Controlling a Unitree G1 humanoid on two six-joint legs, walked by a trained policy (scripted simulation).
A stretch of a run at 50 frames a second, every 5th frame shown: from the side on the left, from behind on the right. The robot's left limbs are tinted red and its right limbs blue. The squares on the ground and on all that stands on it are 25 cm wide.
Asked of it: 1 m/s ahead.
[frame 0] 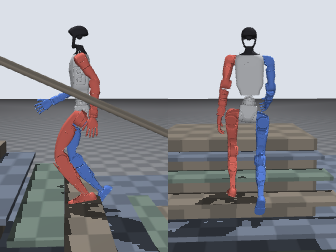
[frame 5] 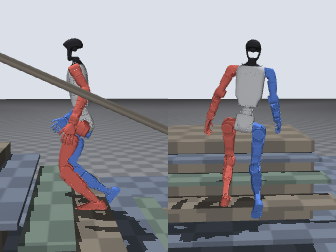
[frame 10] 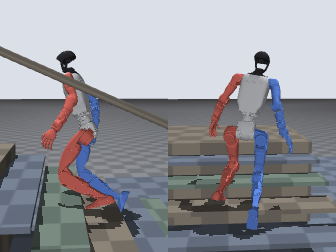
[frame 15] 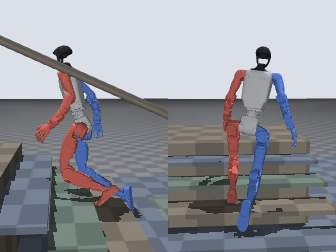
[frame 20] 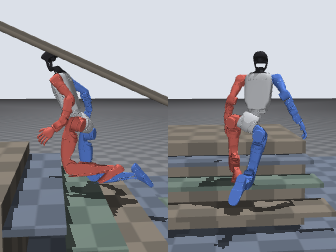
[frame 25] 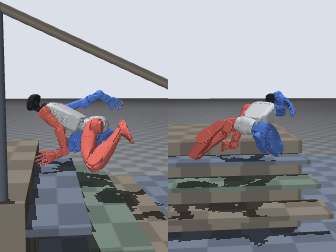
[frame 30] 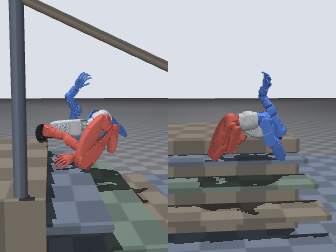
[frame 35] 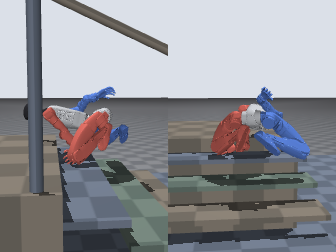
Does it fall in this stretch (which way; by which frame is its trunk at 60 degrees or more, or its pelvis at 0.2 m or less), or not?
yes: goes over forward and to its right; its trunk at 60 degrees or more by frame 25
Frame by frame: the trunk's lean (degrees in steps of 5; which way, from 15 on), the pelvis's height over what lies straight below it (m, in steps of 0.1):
0: 0, 0.7
5: 10, 0.7
10: 20 forward and to its right, 0.6
15: 15 forward and to its right, 0.5
20: 20 forward, 0.5
25: 70 forward, 0.4
30: 100 forward and to its right, 0.4
35: 80 forward, 0.3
